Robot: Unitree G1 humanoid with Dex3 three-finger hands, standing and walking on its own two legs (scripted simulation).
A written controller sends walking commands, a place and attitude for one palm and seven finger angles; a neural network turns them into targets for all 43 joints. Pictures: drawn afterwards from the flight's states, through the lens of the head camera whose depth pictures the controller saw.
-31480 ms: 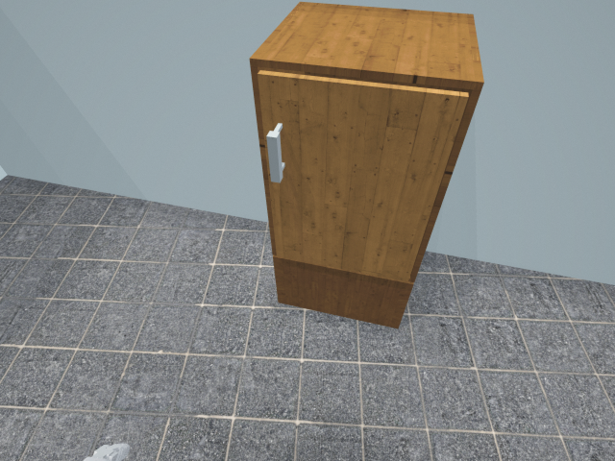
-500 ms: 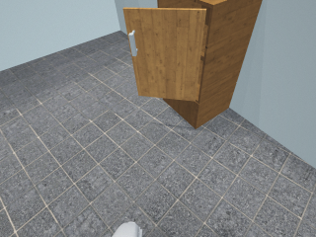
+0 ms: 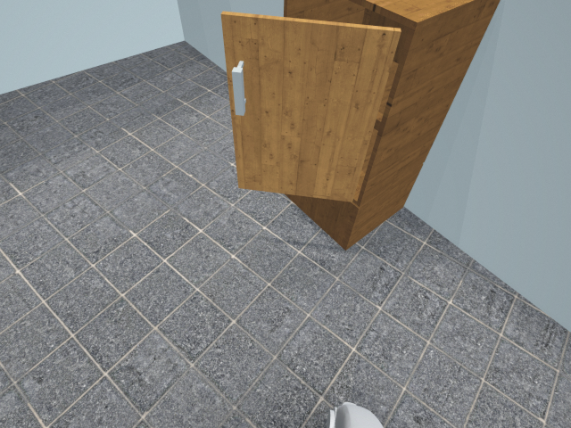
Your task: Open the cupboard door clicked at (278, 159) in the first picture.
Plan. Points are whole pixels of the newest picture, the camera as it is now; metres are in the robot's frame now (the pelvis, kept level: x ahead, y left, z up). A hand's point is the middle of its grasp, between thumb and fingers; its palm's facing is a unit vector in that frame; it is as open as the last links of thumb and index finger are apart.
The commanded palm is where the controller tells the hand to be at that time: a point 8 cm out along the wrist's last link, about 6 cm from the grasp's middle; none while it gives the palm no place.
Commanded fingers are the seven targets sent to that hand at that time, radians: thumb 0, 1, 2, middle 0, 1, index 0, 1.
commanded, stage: take the last steps up to it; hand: left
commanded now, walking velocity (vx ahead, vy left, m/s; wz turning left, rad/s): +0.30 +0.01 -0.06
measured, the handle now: (240, 88) +0.90 +0.19 -0.03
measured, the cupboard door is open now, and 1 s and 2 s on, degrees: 43 43 43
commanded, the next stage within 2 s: come to a stop and stand still in 0.60 s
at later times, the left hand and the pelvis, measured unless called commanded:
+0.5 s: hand (199, 380) +0.21 +0.16 -0.17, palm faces +0.03 -0.97 -0.22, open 7.1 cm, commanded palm none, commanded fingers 0.00 0.90 0.90 -0.20 -0.30 -0.20 -0.30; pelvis +0.18 -0.03 +0.00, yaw -1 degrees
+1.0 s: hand (193, 312) +0.34 +0.20 -0.18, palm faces +0.00 -0.99 -0.17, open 7.4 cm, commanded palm none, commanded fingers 0.00 0.90 0.90 -0.20 -0.30 -0.20 -0.30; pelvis +0.28 +0.02 +0.00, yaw -3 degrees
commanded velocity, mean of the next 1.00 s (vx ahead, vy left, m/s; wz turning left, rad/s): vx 0.08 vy -0.03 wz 0.00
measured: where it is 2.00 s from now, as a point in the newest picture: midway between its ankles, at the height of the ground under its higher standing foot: outside the picture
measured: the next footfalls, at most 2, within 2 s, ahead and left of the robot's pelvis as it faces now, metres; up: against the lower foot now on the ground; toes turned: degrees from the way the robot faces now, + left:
right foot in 0.24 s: +0.19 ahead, -0.12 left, +0.00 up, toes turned -9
left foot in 0.66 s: +0.36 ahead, +0.11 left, +0.00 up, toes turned +4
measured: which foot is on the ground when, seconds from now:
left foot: down 0.00-0.26, up 0.28-0.64, down 0.66-1.00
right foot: up 0.00-0.22, down 0.24-0.68, up 0.70-1.00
